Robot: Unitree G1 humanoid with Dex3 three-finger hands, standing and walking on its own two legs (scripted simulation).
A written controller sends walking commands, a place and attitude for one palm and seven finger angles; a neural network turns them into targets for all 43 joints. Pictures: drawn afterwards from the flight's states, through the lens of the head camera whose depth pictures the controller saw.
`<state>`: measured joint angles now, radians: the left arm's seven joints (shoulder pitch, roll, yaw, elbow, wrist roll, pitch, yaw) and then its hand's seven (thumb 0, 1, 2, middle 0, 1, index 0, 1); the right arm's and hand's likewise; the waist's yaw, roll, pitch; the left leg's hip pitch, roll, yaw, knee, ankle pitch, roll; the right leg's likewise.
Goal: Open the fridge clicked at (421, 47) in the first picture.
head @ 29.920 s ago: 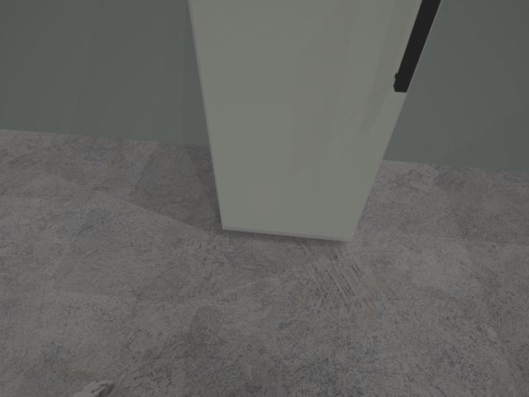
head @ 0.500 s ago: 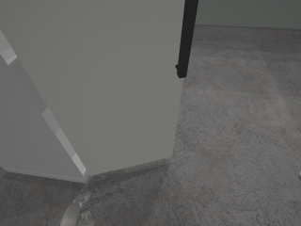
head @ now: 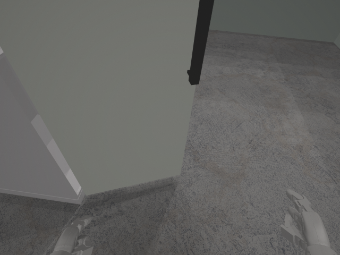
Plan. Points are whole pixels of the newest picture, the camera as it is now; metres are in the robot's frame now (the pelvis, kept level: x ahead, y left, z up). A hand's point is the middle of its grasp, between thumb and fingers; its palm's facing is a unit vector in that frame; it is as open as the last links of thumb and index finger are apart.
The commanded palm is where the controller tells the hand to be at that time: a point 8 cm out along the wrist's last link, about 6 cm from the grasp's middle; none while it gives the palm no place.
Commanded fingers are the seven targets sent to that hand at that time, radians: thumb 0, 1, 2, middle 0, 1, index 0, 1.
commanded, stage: let the arm hang, fingers relaxed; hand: right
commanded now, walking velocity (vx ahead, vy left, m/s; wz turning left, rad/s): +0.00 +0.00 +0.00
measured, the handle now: (201, 13) +0.67 -0.03 +0.28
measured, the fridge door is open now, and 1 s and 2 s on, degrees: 67 67 67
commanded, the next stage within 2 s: look to check the result in 0.96 s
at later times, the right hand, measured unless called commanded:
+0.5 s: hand out of the picture -0.09 -0.18 -0.16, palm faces +0.01 +0.98 -0.20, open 7.4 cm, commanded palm none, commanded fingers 0.00 -0.90 -0.90 0.20 0.30 0.20 0.30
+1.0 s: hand out of the picture +0.04 -0.17 -0.16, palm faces -0.02 +0.98 -0.19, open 7.4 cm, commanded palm none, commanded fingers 0.00 -0.90 -0.90 0.20 0.30 0.20 0.30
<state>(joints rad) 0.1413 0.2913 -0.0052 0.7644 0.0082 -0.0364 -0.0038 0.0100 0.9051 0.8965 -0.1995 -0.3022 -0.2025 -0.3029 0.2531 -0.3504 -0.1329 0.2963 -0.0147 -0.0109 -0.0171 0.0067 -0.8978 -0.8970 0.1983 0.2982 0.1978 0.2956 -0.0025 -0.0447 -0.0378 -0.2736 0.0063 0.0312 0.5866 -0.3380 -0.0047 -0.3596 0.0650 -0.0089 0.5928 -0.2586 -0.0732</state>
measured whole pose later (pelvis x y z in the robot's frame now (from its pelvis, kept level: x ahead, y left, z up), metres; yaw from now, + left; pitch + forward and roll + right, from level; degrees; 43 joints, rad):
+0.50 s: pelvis -0.02 +0.00 +0.01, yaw +0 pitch +0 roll +1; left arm 0.31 0.15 0.01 1.11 0.02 0.03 0.03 0.01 0.91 0.90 -0.20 -0.30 -0.20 -0.30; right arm 0.36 -0.18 0.00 1.19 -0.01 0.01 -0.02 0.01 -0.92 -0.90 0.20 0.30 0.20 0.30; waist 0.00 -0.01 0.05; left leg -0.18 -0.01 0.04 0.41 -0.22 0.01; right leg -0.28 0.05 0.00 0.44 -0.16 -0.06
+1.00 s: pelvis -0.01 +0.01 +0.02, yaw +1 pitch -1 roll +1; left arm 0.24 0.18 0.01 1.12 0.02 0.00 0.03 0.00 0.91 0.90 -0.20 -0.30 -0.20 -0.30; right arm 0.19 -0.17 0.00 1.13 -0.01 -0.01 -0.02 0.01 -0.91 -0.90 0.20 0.30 0.20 0.30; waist 0.02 0.00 0.02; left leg -0.16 -0.01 0.03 0.39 -0.22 0.01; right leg -0.24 0.05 -0.01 0.40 -0.15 -0.05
